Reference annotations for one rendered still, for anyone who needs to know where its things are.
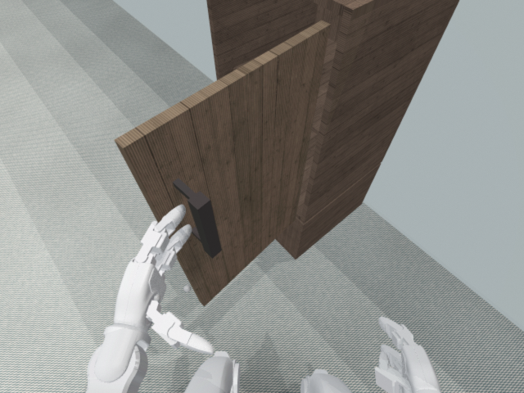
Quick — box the left robot shin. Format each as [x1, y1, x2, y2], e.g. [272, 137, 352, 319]
[214, 351, 230, 358]

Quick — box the robot left forearm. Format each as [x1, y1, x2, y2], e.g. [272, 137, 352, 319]
[86, 324, 151, 393]

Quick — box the robot right hand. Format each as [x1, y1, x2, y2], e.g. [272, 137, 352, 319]
[375, 317, 441, 393]

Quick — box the cupboard door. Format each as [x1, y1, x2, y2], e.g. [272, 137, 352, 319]
[115, 20, 331, 307]

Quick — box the handle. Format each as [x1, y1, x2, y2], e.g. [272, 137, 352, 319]
[173, 178, 222, 259]

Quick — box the right robot thigh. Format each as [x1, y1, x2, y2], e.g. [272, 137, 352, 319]
[300, 373, 352, 393]

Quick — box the robot left hand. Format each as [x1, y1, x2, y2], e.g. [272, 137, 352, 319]
[114, 205, 215, 355]

